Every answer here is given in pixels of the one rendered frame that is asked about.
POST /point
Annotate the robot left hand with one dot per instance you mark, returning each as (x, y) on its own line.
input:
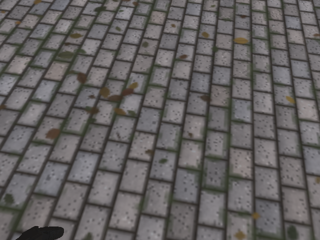
(42, 233)

